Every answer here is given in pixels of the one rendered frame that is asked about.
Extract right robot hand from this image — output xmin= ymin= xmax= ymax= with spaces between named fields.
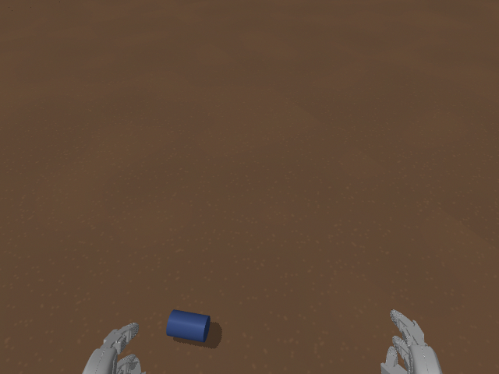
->
xmin=380 ymin=309 xmax=443 ymax=374

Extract can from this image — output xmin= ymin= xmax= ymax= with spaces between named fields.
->
xmin=166 ymin=309 xmax=211 ymax=342

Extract left robot hand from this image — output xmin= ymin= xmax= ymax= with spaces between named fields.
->
xmin=82 ymin=323 xmax=146 ymax=374

